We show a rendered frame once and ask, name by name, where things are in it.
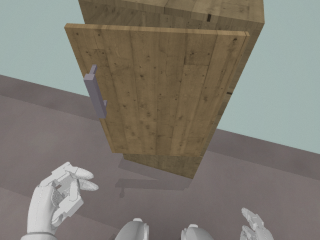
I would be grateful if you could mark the handle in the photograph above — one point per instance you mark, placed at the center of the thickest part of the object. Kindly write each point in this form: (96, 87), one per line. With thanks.
(94, 92)

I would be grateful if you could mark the left robot hand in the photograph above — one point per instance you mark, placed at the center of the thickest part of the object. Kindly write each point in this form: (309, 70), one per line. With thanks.
(43, 215)

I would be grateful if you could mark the cupboard door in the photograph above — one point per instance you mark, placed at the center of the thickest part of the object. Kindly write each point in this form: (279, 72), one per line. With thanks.
(163, 86)

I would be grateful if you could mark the left robot shin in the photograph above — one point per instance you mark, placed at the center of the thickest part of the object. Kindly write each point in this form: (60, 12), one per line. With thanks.
(137, 219)

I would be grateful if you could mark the right robot hand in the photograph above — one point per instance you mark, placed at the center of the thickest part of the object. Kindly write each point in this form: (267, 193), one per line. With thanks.
(257, 225)

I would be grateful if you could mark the robot right thigh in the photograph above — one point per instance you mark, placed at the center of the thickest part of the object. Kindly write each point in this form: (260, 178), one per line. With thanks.
(195, 233)

